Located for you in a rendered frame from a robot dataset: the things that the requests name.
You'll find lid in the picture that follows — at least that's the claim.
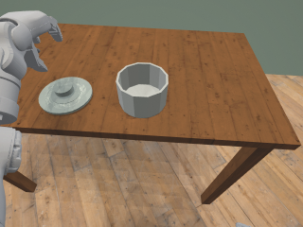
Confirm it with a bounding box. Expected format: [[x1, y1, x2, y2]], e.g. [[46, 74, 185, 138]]
[[38, 77, 93, 115]]

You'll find robot left forearm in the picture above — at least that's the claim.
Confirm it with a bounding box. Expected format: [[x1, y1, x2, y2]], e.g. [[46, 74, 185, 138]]
[[0, 16, 33, 126]]

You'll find left robot hand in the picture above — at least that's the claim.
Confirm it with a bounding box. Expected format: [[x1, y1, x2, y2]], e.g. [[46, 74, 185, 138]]
[[1, 10, 63, 72]]

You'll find robot left upper arm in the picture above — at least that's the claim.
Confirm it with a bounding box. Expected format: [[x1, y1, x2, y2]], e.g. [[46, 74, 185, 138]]
[[0, 126, 23, 227]]

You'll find table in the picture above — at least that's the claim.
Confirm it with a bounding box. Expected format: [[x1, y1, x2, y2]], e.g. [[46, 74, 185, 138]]
[[0, 23, 301, 204]]

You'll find pot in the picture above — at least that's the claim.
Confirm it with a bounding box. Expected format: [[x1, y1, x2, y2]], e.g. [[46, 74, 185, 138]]
[[116, 62, 169, 118]]

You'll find knob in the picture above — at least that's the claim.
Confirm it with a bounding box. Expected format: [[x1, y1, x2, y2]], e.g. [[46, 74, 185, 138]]
[[53, 80, 74, 97]]

